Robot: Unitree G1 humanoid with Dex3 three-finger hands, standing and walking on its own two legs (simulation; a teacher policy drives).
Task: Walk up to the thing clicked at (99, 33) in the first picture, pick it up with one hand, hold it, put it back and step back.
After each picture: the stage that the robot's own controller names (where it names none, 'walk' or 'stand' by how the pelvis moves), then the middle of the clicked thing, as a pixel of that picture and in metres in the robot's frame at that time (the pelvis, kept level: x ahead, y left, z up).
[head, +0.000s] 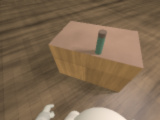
stand; (100, 43) +0.69 -0.02 +0.00
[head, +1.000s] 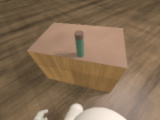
walk; (79, 45) +0.58 +0.18 +0.03
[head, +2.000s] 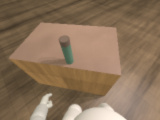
stand; (67, 51) +0.47 +0.23 +0.04
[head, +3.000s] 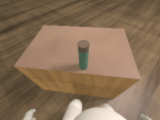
stand; (83, 57) +0.43 +0.10 +0.05
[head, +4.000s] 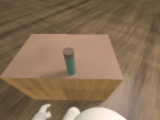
stand; (70, 63) +0.40 +0.20 +0.02
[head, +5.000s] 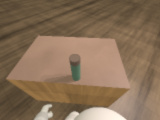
stand; (75, 69) +0.37 +0.15 +0.00
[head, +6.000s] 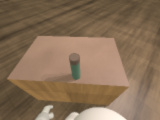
stand; (75, 68) +0.38 +0.15 +0.00
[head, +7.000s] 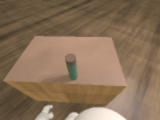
stand; (72, 68) +0.37 +0.17 +0.00
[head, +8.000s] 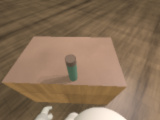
stand; (72, 69) +0.36 +0.17 +0.00
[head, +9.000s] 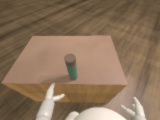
rise first; (72, 68) +0.36 +0.18 +0.00
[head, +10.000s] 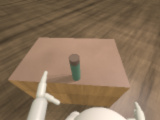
go down; (75, 68) +0.37 +0.17 +0.00
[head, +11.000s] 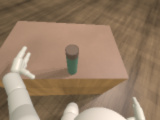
go down; (72, 62) +0.37 +0.15 +0.04
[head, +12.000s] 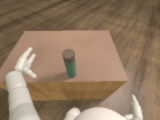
approach; (70, 65) +0.37 +0.16 +0.04
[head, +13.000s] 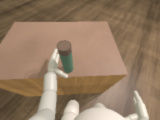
close; (66, 59) +0.38 +0.17 +0.07
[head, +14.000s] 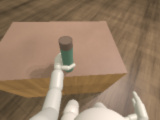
lift; (67, 56) +0.40 +0.16 +0.08
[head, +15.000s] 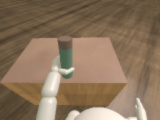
lift; (66, 59) +0.32 +0.18 +0.17
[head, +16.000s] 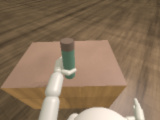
hold; (68, 60) +0.33 +0.16 +0.17
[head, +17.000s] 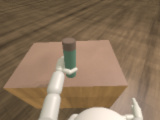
hold; (70, 59) +0.34 +0.16 +0.16
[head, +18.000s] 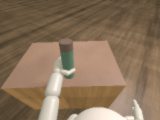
hold; (67, 60) +0.33 +0.17 +0.16
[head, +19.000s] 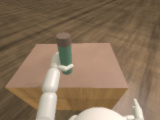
crouch; (65, 56) +0.32 +0.18 +0.21
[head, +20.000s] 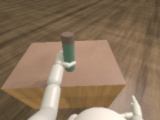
crouch; (68, 53) +0.37 +0.16 +0.18
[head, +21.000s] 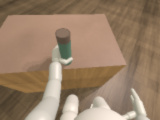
lower; (65, 50) +0.43 +0.16 +0.10
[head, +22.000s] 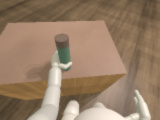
lower; (64, 55) +0.40 +0.18 +0.08
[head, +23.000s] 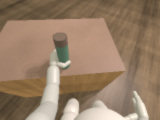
lower; (63, 53) +0.41 +0.19 +0.08
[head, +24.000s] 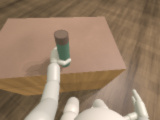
lower; (63, 51) +0.42 +0.18 +0.09
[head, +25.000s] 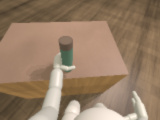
open; (67, 56) +0.39 +0.17 +0.08
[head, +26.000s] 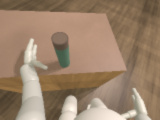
rise; (62, 53) +0.39 +0.18 +0.09
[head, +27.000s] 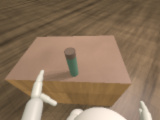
sink last; (72, 63) +0.39 +0.19 +0.05
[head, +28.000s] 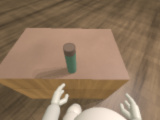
stand; (70, 60) +0.39 +0.18 +0.06
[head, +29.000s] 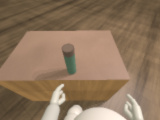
stand; (70, 61) +0.38 +0.18 +0.07
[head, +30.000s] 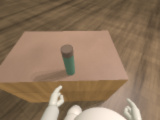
stand; (69, 62) +0.38 +0.18 +0.06
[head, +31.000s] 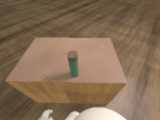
stand; (73, 65) +0.40 +0.17 +0.00
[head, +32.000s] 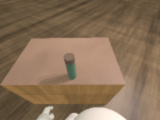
stand; (71, 67) +0.38 +0.18 +0.00
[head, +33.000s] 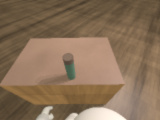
stand; (70, 68) +0.37 +0.19 +0.00
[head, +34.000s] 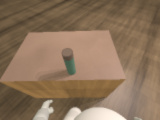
walk; (69, 63) +0.39 +0.19 +0.00
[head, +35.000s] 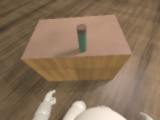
walk; (82, 40) +0.60 +0.14 +0.02
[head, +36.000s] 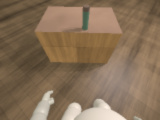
walk; (85, 18) +0.95 +0.14 +0.02
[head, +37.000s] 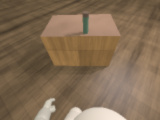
stand; (85, 23) +1.00 +0.16 +0.02
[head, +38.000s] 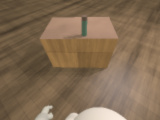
stand; (84, 26) +1.00 +0.17 +0.00
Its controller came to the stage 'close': yes
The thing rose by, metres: 0.20
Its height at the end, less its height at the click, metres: +0.00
